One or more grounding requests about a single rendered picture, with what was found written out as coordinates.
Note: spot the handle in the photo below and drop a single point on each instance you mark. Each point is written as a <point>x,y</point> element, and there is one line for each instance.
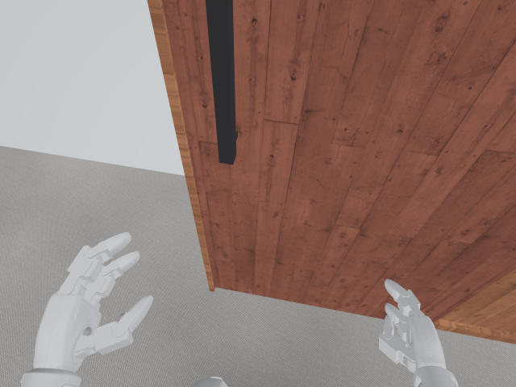
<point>221,40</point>

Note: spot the wardrobe door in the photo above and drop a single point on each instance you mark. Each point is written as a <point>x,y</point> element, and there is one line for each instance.
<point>494,307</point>
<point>376,140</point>

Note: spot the robot left forearm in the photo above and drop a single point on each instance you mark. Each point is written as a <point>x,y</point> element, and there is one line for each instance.
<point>50,377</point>

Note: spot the robot right forearm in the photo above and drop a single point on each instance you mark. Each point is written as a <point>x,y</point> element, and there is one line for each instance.
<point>434,376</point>

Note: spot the left robot hand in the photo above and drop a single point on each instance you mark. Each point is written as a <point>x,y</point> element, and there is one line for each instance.
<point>60,343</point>

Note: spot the right robot hand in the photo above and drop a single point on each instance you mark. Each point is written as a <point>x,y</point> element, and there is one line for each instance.
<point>419,345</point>

